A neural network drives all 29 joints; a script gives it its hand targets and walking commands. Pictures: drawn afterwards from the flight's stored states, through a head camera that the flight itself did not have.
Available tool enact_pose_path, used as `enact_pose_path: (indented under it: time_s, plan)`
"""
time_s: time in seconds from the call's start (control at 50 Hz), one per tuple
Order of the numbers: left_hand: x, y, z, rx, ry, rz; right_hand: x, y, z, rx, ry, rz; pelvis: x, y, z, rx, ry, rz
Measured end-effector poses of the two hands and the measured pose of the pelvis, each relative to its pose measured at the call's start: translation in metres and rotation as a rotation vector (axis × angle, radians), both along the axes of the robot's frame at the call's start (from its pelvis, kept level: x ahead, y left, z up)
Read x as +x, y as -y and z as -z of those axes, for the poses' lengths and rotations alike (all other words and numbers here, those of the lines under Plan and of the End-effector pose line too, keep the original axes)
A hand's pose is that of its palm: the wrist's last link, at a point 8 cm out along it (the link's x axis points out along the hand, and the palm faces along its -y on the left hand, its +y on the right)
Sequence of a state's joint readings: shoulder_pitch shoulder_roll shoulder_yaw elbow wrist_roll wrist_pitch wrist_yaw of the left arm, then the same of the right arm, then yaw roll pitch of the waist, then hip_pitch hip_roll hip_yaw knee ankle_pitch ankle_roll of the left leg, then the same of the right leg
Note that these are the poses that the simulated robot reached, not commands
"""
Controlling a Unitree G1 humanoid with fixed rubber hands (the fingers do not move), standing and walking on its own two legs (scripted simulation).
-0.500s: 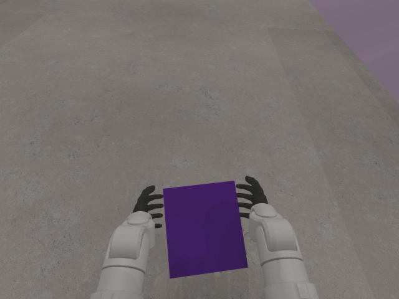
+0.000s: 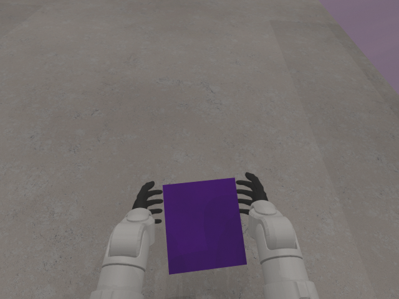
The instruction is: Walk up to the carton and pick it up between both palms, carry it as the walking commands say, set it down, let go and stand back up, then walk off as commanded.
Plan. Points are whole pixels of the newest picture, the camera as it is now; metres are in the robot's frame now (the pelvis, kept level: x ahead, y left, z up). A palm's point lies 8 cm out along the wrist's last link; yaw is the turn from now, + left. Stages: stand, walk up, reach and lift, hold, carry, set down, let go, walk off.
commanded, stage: carry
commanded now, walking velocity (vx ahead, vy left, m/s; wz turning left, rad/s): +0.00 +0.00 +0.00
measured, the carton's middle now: (200, 220) +0.32 -0.01 -0.08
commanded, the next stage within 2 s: none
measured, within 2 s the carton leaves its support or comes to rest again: neither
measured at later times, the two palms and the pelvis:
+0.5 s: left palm (141, 217) +0.28 +0.11 +0.02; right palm (261, 208) +0.30 -0.12 +0.04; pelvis +0.00 +0.00 +0.00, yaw -1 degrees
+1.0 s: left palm (189, 201) +0.30 +0.02 +0.06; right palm (310, 208) +0.28 -0.21 +0.06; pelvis +0.00 -0.06 -0.01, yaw -3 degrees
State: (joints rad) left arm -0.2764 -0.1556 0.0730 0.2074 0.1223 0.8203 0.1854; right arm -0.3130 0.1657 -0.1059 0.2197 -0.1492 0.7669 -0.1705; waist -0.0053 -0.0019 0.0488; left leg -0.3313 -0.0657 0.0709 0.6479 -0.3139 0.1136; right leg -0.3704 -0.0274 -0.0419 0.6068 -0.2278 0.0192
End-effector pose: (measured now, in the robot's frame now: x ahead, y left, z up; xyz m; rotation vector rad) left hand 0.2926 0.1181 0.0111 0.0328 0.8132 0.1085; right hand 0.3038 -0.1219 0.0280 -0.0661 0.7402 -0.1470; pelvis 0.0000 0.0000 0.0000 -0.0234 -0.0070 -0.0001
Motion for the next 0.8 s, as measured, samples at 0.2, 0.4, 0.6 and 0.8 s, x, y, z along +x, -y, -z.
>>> enact_pose_path:
  time_s: [0.2, 0.4, 0.6, 0.8]
  plan:
    - [0.000, 0.000, -0.002, -0.002, 0.004, 0.004, 0.000, 0.001, 0.000, 0.007, 0.004, 0.009, 0.000, -0.001, 0.001, 0.003, 0.007, 0.003]
    - [-0.001, 0.002, -0.003, 0.005, 0.002, 0.005, -0.003, 0.002, -0.001, 0.007, 0.002, 0.012, -0.002, -0.001, 0.000, 0.004, 0.014, -0.002]
    - [-0.013, 0.007, -0.027, 0.051, -0.019, -0.104, -0.014, 0.001, -0.024, 0.043, -0.007, -0.006, -0.004, 0.006, 0.002, -0.006, -0.001, 0.029]
    - [-0.005, 0.039, -0.045, 0.085, -0.066, -0.070, -0.018, 0.034, -0.031, 0.066, -0.057, 0.032, -0.001, 0.028, 0.006, -0.008, 0.013, 0.056]
